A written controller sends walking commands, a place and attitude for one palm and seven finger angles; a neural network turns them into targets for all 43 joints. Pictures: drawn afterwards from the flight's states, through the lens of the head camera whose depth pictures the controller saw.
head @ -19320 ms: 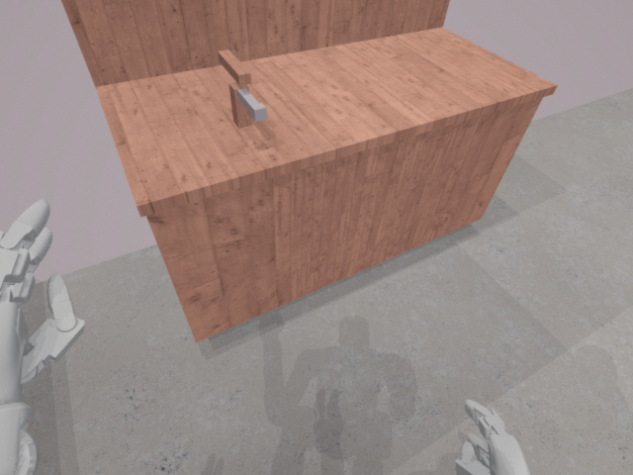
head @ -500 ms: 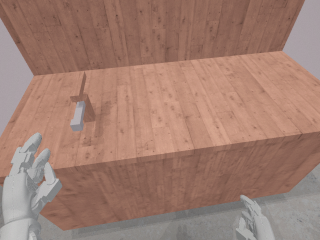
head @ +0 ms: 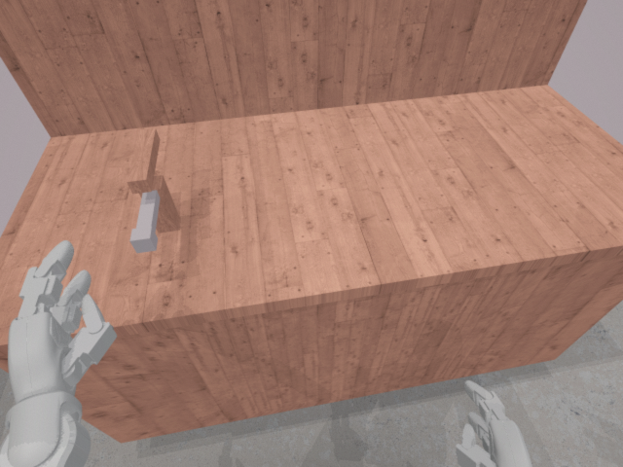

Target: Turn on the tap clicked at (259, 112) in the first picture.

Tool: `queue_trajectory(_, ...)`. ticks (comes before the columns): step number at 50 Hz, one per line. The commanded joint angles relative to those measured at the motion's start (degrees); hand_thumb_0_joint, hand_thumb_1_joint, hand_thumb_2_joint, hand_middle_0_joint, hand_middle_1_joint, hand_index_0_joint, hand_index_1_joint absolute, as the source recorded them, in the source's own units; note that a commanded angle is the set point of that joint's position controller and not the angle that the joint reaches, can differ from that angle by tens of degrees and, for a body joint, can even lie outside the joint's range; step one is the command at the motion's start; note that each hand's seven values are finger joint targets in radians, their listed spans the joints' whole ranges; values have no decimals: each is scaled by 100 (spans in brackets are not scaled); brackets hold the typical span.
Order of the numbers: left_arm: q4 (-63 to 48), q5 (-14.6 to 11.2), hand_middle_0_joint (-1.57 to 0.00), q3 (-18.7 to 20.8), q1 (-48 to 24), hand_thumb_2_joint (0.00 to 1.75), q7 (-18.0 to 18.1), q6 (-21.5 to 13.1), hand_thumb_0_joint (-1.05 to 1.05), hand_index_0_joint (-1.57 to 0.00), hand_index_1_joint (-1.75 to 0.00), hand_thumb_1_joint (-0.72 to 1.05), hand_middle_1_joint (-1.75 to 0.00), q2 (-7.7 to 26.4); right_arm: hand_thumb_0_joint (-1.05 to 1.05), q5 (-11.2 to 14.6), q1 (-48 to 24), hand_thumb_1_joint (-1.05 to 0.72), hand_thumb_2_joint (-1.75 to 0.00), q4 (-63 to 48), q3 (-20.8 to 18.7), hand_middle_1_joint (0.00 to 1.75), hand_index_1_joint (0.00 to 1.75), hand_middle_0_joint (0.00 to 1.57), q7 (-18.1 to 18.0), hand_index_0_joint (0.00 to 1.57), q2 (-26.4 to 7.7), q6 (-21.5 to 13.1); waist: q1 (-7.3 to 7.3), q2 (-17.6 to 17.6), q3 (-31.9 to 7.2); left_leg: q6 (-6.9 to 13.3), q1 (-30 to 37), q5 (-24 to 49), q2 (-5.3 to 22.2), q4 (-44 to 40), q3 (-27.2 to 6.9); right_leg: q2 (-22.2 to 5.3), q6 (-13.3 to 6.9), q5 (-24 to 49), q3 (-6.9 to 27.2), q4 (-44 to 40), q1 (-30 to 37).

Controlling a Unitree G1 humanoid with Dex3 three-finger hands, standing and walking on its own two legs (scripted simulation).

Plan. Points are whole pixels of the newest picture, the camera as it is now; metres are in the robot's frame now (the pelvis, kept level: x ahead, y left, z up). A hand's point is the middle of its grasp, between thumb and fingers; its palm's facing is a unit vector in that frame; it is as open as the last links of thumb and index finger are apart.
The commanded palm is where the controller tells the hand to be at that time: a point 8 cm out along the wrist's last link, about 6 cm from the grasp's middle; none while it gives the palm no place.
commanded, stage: reach beside the lever's end, fingers flat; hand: left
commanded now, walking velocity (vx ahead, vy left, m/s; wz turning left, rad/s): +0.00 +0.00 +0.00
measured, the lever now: (144, 239) +0.39 +0.30 +0.06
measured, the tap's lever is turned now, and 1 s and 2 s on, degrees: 0 0 0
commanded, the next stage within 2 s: push the lever round in 1.68 s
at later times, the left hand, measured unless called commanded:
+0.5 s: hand (106, 307) +0.25 +0.28 +0.09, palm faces +0.54 -0.84 -0.10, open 7.6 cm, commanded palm +0.22 +0.32 +0.10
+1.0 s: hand (110, 279) +0.31 +0.31 +0.07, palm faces +0.53 -0.84 -0.09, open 7.7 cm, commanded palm +0.27 +0.35 +0.07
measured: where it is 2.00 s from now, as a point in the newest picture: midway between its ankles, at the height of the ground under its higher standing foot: outside the picture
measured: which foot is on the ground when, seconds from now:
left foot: down 0.00-1.00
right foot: down 0.00-1.00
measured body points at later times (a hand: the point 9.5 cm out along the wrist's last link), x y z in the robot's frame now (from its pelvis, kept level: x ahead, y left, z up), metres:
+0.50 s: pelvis +0.00 +0.00 +0.00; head +0.03 -0.01 +0.45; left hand +0.22 +0.32 +0.10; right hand +0.19 -0.23 -0.10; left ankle -0.03 +0.13 -0.72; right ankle +0.06 -0.11 -0.72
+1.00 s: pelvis +0.00 +0.00 -0.01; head +0.05 -0.01 +0.44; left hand +0.27 +0.35 +0.08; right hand +0.14 -0.26 -0.11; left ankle -0.03 +0.13 -0.72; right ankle +0.06 -0.11 -0.72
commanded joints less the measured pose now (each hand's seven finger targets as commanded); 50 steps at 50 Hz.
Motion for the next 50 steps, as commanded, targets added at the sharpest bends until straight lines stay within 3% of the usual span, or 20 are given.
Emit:
queue_trajectory(1,-1126,46,-19,481,-669,90,9,-443,0,-19,-28,90,-28,845,0,33,-582,-90,-90,-860,-304,30,30,20,-35,20,-637,-310,-14,56,-877,16,-631,1422,-160,-774,223,94,-47,485,51,-492,1266)
queue_trajectory(3,-1077,66,-19,394,-748,90,19,-475,0,-19,-28,90,-28,777,0,12,-555,-90,-90,-865,-303,30,30,20,-25,20,-645,-297,-33,0,-857,-5,-630,1499,-156,-765,218,104,-51,566,26,-448,1224)
queue_trajectory(4,-1144,94,-19,518,-772,90,36,-527,0,-19,-28,90,-28,891,0,38,-588,-90,-90,-876,-314,30,30,20,-20,20,-635,-301,-5,192,-964,-41,-578,1597,-146,-770,227,111,-66,616,23,-425,1255)
queue_trajectory(8,-886,100,-19,530,-661,90,55,-636,0,-19,-27,90,-27,867,0,-3,-484,-90,-90,-838,-349,30,30,20,10,20,-657,-271,-14,-110,-920,-70,-675,1743,-127,-708,227,117,-63,785,1,-341,1208)
queue_trajectory(9,-777,105,-19,676,-630,90,71,-635,0,-19,-26,90,-26,962,0,22,-534,-90,-90,-837,-351,30,30,20,10,20,-656,-247,6,-96,-887,-54,-716,1691,-126,-720,242,119,-61,739,23,-375,1219)
queue_trajectory(12,-734,116,-19,542,-1001,90,67,-699,0,-19,-26,90,-26,850,0,6,-538,-90,-90,-824,-351,30,30,20,7,20,-647,-215,-66,63,-910,-55,-723,1594,-144,-681,268,100,-65,662,40,-344,1126)
queue_trajectory(14,-595,93,-18,817,-1091,90,84,-743,0,-18,-25,90,-25,1055,0,21,-571,-90,-90,-785,-364,30,30,20,-7,20,-650,-198,-50,31,-950,-34,-772,1517,-142,-673,278,108,-61,616,77,-384,1149)
queue_trajectory(18,-132,57,-18,894,-1610,90,-29,-852,0,-18,-24,90,-24,1145,0,17,-547,-90,-90,-691,-365,30,30,20,-44,20,-681,-165,-129,-134,-960,23,-944,1262,-157,-623,284,99,-49,445,125,-366,1095)
queue_trajectory(21,47,42,-18,920,-1926,90,-143,-966,0,-18,-23,90,-23,1204,0,34,-530,-90,-90,-651,-371,30,30,20,-61,20,-680,-191,-163,217,-1096,26,-896,1249,-166,-582,324,82,-54,468,167,-358,1071)
queue_trajectory(24,293,37,-18,993,-2127,90,-256,-1047,0,-18,-22,90,-22,1331,0,36,-479,-90,-90,-621,-378,30,30,20,-75,20,-722,-226,-185,198,-1248,33,-917,1346,-155,-535,313,91,-54,626,167,-303,1111)
queue_trajectory(28,922,-56,-17,1216,-2189,90,-386,-1038,0,-17,-21,90,-21,1465,0,55,-401,-90,-90,-595,-416,30,30,20,-82,20,-768,-186,-162,-224,-1230,73,-1156,1290,-150,-517,326,95,-24,661,201,-299,1186)
queue_trajectory(29,970,-50,-17,1366,-2267,90,-390,-1043,0,-17,-21,90,-21,1608,0,72,-417,-90,-90,-591,-416,30,30,20,-85,20,-768,-172,-137,-52,-1285,71,-1128,1330,-151,-515,341,92,-28,694,213,-299,1201)
queue_trajectory(33,1319,-61,-17,1506,-2652,90,-418,-1101,0,-17,-20,90,-20,1764,0,57,-341,-90,-90,-587,-439,30,30,20,-82,20,-783,-135,-145,-53,-1333,88,-1243,1263,-159,-484,362,83,-13,647,264,-280,1198)
queue_trajectory(34,1261,-13,-17,1594,-2704,90,-416,-1157,0,-17,-20,90,-20,1883,0,71,-335,-90,-90,-594,-436,30,30,20,-76,20,-774,-128,-119,161,-1422,76,-1181,1393,-151,-484,370,82,-31,775,258,-253,1232)
queue_trajectory(38,1639,6,-16,1459,-3159,90,-460,-1297,0,-16,-19,90,-19,1831,0,53,-254,-90,-90,-545,-440,30,30,20,-65,20,-809,-122,-261,52,-1306,91,-1321,1212,-141,-425,365,97,-12,614,258,-207,1022)
queue_trajectory(39,1665,26,-16,1614,-3270,90,-456,-1357,0,-16,-19,90,-19,2005,0,68,-255,-90,-90,-531,-448,30,30,20,-75,20,-818,-114,-245,113,-1365,100,-1320,1193,-130,-419,359,98,-18,580,276,-210,1029)
queue_trajectory(40,1794,16,-16,1497,-3331,90,-499,-1376,0,-16,-18,90,-18,1886,0,55,-219,-90,-90,-529,-451,30,30,20,-74,20,-836,-118,-280,4,-1397,111,-1349,1184,-142,-404,368,88,-5,620,287,-193,1054)
queue_trajectory(44,2153,24,-16,1653,-3480,90,-618,-1434,0,-16,-17,90,-17,2097,0,79,-141,-90,-90,-503,-474,30,30,20,-82,20,-872,-74,-260,153,-1526,112,-1400,1176,-140,-366,382,92,-17,618,298,-147,1029)
queue_trajectory(48,2630,-7,-16,1743,-3823,90,-715,-1426,0,-16,-16,90,-16,2247,0,78,-54,-90,-90,-489,-473,30,30,20,-92,20,-928,2,-312,-56,-1496,131,-1613,986,-142,-321,361,94,4,432,321,-126,906)
queue_trajectory(50,2776,38,-15,1765,-4171,90,-708,-1477,0,-15,-16,90,-16,2342,0,77,-22,-90,-90,-476,-461,30,30,20,-95,20,-928,41,-346,37,-1489,135,-1652,928,-145,-309,354,83,12,378,336,-114,855)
